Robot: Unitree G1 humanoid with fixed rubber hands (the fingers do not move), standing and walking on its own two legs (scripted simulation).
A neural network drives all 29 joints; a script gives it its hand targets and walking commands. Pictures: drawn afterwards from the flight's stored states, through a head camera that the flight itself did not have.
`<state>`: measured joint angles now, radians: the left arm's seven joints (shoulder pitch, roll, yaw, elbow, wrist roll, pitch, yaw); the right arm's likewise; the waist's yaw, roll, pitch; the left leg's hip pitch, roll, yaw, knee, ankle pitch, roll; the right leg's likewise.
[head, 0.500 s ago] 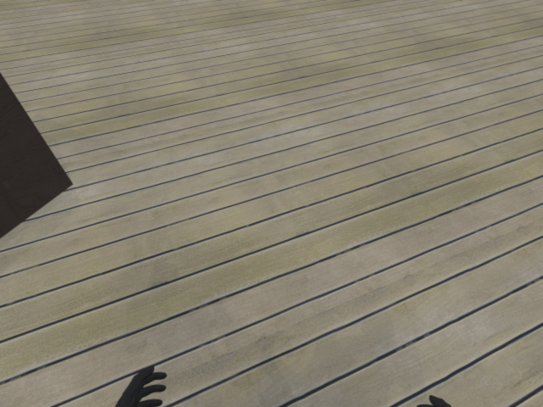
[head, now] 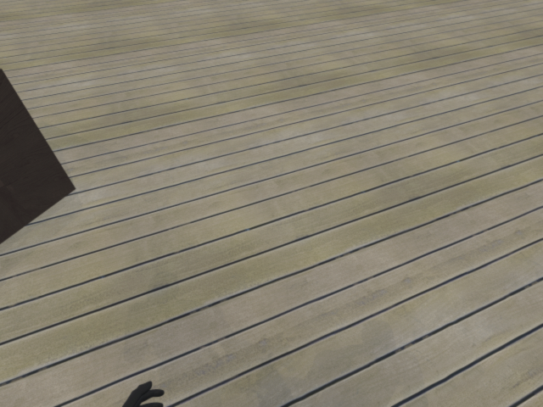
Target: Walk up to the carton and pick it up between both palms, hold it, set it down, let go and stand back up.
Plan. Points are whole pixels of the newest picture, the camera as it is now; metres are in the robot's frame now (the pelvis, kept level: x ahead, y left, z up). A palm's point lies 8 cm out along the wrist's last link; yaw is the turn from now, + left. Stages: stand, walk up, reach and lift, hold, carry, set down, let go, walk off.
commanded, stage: stand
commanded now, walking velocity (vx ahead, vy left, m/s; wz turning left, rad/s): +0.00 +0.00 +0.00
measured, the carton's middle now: out of the picture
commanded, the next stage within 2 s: walk up in 0.46 s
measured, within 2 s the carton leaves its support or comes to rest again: neither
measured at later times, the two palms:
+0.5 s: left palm out of the picture +0.10 +0.24 -0.11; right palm out of the picture +0.06 -0.26 -0.12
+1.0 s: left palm out of the picture +0.04 +0.38 -0.12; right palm out of the picture +0.14 -0.21 -0.10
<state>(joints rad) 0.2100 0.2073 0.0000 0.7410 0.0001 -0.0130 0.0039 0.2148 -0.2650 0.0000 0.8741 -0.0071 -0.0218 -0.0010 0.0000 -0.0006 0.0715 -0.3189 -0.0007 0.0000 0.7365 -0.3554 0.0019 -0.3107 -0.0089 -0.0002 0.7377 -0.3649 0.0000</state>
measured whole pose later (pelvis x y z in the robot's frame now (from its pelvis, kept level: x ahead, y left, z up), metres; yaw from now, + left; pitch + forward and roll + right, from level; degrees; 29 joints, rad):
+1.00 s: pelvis +0.01 +0.08 -0.01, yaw +16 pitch -2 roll -2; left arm 0.20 0.35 0.01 0.81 0.00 -0.05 0.01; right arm 0.27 -0.42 0.00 0.91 -0.02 0.04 0.14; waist 0.00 -0.02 0.03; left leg -0.39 0.02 0.00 0.83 -0.44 0.01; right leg -0.27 -0.20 -0.16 0.83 -0.45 0.02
